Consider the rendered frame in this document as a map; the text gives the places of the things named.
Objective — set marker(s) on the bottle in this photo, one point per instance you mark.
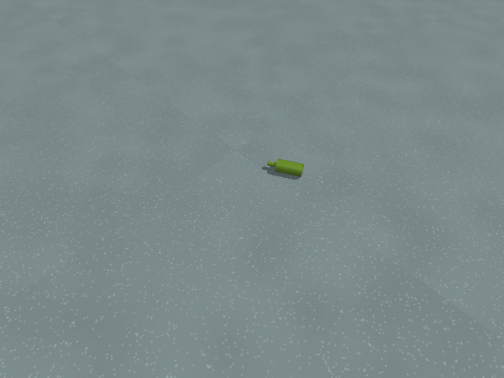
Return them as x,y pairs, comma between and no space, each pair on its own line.
288,167

